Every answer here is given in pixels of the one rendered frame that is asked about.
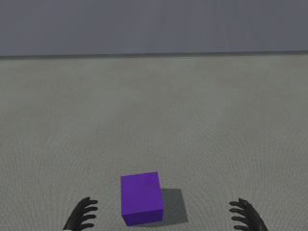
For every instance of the carton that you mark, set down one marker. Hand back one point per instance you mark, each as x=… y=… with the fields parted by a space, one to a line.
x=141 y=198

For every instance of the right robot hand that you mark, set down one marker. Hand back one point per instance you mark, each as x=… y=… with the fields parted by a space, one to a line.
x=252 y=218

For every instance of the left robot hand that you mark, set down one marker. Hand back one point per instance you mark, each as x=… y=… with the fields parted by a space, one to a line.
x=74 y=222

